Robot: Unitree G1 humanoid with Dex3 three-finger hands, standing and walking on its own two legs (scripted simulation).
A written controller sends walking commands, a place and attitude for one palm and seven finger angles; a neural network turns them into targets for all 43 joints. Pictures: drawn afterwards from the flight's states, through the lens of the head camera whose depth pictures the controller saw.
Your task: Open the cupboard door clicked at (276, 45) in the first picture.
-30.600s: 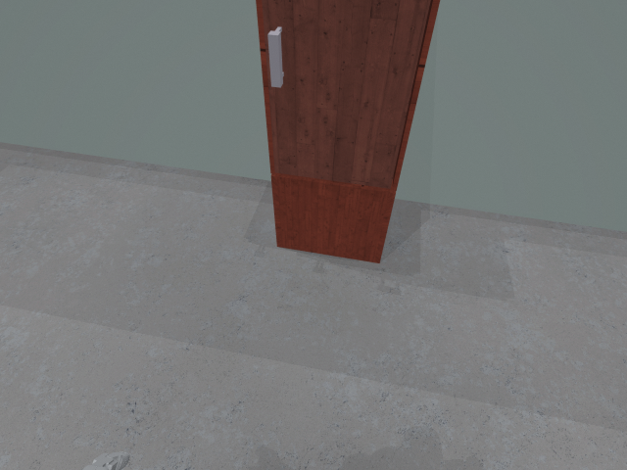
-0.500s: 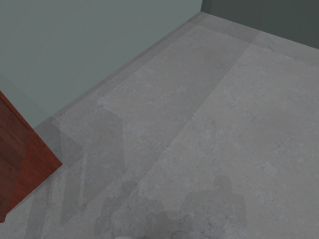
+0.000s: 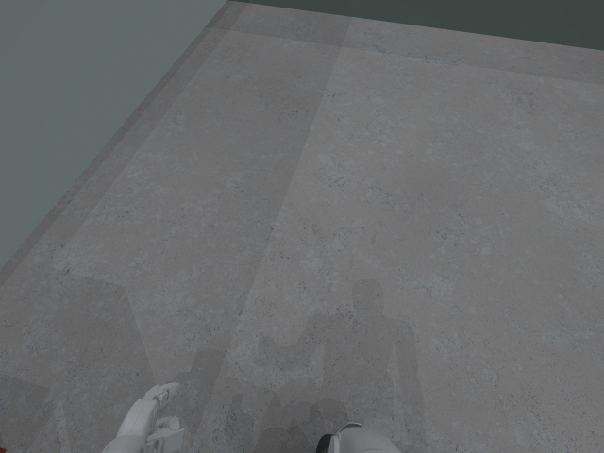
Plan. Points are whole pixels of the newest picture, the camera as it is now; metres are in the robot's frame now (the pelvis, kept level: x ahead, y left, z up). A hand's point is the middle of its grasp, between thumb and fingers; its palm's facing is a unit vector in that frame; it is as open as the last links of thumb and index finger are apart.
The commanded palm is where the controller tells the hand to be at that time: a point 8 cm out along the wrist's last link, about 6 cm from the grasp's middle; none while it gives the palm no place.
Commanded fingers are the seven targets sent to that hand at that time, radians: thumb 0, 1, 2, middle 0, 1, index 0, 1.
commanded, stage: walk to a spot facing it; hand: left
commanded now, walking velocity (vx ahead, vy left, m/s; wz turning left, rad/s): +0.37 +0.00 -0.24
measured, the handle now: out of the picture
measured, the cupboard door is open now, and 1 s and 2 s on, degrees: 45 45 45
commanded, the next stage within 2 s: turn to face it in 0.78 s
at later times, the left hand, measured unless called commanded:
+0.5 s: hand (204, 432) +0.17 +0.15 -0.15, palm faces +0.04 -0.98 -0.18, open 7.4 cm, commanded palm none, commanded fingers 0.00 0.90 0.90 -0.20 -0.30 -0.20 -0.30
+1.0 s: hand (259, 185) +0.65 +0.10 -0.14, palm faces -0.23 -0.94 -0.27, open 7.4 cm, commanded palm none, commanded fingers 0.00 0.90 0.90 -0.20 -0.30 -0.20 -0.30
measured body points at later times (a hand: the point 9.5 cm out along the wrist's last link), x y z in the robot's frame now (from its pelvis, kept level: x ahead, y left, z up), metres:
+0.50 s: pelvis +0.25 -0.02 +0.02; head +0.28 -0.02 +0.47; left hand +0.17 +0.20 -0.13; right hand +0.38 -0.24 -0.12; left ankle +0.37 +0.09 -0.69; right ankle +0.08 -0.06 -0.71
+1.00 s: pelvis +0.49 -0.08 +0.01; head +0.53 -0.10 +0.46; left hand +0.66 +0.15 -0.12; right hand +0.34 -0.27 -0.14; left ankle +0.39 +0.08 -0.70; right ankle +0.55 -0.19 -0.71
